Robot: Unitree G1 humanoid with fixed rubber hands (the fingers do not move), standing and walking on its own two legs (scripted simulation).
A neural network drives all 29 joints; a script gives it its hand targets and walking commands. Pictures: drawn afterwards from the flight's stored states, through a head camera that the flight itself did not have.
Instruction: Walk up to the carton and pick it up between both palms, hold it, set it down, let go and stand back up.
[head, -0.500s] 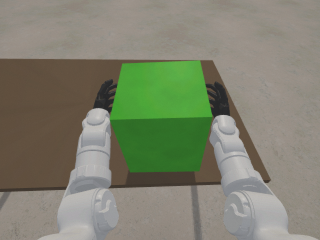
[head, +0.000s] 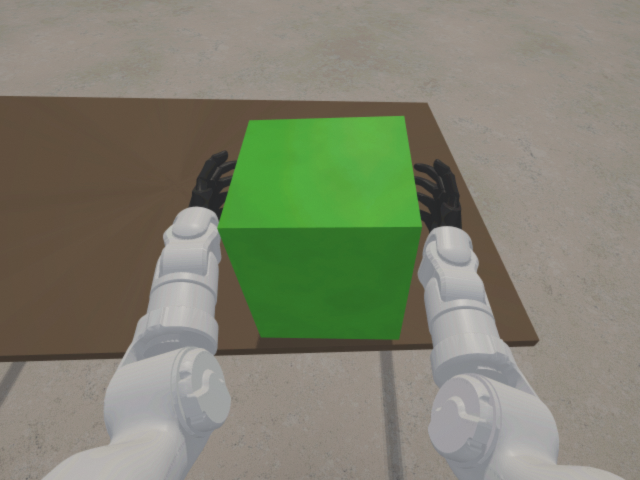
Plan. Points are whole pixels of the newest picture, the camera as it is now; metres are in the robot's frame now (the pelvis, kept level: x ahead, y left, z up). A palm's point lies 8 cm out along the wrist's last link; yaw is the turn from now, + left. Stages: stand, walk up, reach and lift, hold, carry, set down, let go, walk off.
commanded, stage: set down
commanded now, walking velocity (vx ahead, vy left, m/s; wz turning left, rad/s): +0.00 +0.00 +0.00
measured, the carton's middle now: (327, 234) +0.44 +0.00 +0.07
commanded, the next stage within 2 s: none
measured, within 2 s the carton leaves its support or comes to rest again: rests again in 1.34 s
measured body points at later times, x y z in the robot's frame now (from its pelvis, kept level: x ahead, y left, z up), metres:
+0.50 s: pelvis +0.03 -0.01 +0.00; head +0.07 +0.01 +0.45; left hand +0.48 +0.14 +0.10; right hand +0.44 -0.16 +0.09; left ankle -0.01 +0.11 -0.75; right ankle -0.01 -0.14 -0.75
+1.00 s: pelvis +0.01 -0.02 +0.00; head +0.07 -0.01 +0.45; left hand +0.47 +0.14 +0.09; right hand +0.43 -0.16 +0.08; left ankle -0.01 +0.09 -0.75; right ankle -0.01 -0.13 -0.75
